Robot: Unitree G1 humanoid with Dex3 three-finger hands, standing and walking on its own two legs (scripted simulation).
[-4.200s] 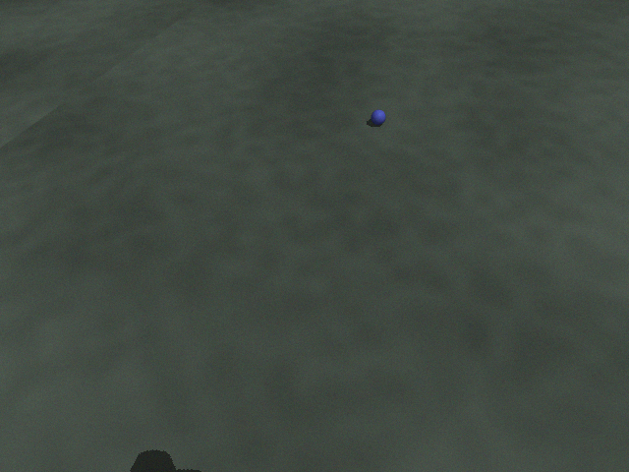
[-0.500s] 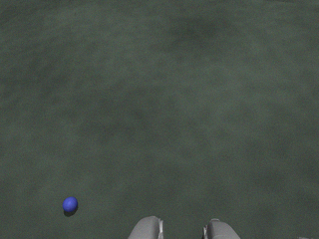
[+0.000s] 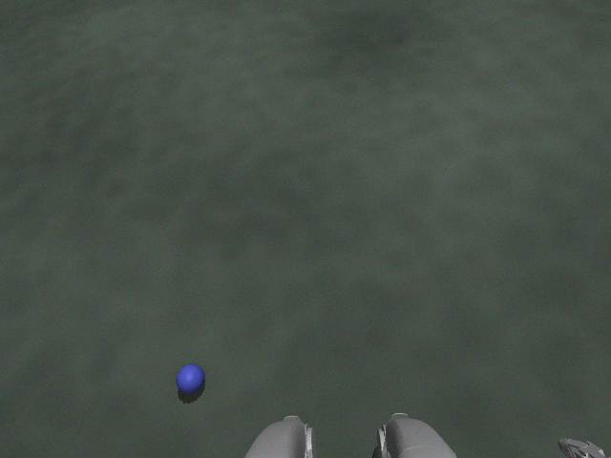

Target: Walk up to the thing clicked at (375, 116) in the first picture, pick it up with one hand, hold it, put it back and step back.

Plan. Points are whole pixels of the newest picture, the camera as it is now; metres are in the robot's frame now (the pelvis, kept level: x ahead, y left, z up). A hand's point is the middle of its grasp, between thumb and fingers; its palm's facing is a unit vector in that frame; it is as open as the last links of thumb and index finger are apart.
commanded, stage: walk up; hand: left
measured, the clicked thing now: (190, 378) +0.41 +0.45 -0.68
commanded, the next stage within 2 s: none
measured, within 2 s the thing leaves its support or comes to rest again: neither
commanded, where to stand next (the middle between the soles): +0.00 +0.35 m, yaw -13 degrees
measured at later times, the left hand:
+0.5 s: hand out of the picture +0.01 +0.58 -0.11, palm faces -0.08 -0.79 -0.60, open 7.4 cm
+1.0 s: hand out of the picture -0.03 +0.73 -0.12, palm faces -0.14 -0.86 -0.49, open 7.4 cm
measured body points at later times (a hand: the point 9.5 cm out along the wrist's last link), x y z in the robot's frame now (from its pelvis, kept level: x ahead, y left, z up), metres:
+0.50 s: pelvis -0.09 +0.25 +0.00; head -0.04 +0.23 +0.45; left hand +0.01 +0.62 -0.07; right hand -0.03 -0.08 -0.11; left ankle -0.05 +0.34 -0.69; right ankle -0.04 +0.12 -0.63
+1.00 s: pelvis -0.15 +0.44 +0.01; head -0.16 +0.44 +0.46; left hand -0.02 +0.77 -0.09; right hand -0.18 +0.11 -0.10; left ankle -0.13 +0.58 -0.69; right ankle -0.08 +0.27 -0.63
